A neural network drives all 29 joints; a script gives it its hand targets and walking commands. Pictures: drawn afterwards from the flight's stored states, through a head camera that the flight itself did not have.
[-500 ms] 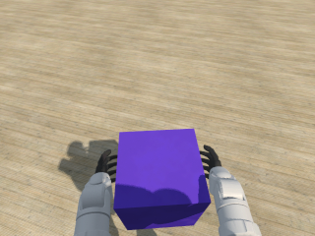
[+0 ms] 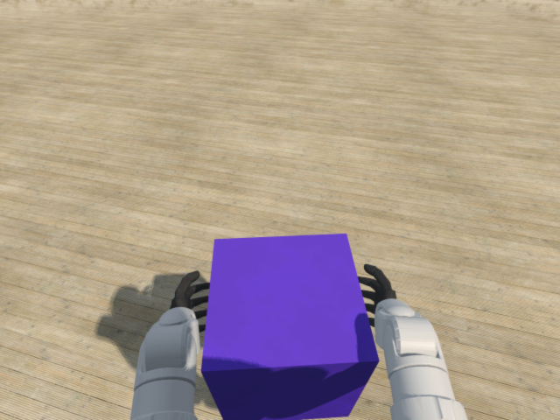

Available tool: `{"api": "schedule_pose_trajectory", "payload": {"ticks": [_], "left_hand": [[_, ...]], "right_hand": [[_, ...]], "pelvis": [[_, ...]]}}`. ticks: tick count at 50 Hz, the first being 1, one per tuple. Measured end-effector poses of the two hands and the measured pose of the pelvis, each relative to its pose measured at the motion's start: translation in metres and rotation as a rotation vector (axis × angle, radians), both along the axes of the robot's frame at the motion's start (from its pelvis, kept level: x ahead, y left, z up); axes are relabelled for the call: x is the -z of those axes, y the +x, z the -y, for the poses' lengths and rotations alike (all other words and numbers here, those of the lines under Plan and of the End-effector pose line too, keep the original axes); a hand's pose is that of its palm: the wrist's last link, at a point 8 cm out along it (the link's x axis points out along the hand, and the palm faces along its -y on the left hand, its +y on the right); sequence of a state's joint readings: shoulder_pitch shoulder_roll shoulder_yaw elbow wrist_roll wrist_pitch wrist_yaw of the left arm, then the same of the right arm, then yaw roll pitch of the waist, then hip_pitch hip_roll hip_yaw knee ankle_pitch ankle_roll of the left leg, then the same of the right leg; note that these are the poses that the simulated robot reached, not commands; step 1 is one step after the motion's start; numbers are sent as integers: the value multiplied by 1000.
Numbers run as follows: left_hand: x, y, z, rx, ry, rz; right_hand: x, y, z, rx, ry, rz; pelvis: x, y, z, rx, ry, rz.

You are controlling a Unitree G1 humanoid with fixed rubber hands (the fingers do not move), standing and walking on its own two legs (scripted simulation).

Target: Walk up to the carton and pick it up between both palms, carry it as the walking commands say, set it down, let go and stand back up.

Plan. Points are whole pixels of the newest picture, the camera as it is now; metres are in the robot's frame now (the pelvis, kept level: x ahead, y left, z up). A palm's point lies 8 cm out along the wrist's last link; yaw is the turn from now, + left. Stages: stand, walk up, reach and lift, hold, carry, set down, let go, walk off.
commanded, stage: reach and lift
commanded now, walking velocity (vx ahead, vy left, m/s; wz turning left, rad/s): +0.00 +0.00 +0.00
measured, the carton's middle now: (284, 331) +0.29 +0.01 -0.03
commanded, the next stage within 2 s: hold in 0.94 s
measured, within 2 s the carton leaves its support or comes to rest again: neither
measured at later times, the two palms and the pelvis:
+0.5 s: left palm (183, 318) +0.28 +0.16 +0.04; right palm (384, 311) +0.28 -0.14 +0.04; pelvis +0.01 +0.00 +0.00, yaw +0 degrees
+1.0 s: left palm (182, 327) +0.27 +0.15 +0.04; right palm (388, 319) +0.27 -0.15 +0.04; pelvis -0.01 +0.00 +0.00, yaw -1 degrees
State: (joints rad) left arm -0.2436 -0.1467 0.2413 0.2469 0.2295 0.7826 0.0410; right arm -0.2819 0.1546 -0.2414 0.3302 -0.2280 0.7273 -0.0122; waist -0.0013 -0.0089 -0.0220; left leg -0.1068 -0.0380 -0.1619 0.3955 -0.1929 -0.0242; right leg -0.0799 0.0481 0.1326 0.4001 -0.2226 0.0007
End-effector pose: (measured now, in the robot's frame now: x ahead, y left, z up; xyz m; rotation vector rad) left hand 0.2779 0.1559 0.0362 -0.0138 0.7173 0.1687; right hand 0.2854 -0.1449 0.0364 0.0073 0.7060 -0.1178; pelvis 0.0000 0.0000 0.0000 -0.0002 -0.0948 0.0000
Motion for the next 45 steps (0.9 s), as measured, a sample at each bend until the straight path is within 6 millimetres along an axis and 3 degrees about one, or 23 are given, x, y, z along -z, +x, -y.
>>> {"api": "schedule_pose_trajectory", "payload": {"ticks": [20, 45], "left_hand": [[2, 6, 1, 22, 2, -2], [2, -11, 4, 40, 16, 1]], "right_hand": [[-1, 2, 1, 14, -9, -3], [0, -18, 4, 11, -23, -1]], "pelvis": [[-1, 5, -3, 9, -2, -9], [0, -5, -3, 12, 0, 8]]}}
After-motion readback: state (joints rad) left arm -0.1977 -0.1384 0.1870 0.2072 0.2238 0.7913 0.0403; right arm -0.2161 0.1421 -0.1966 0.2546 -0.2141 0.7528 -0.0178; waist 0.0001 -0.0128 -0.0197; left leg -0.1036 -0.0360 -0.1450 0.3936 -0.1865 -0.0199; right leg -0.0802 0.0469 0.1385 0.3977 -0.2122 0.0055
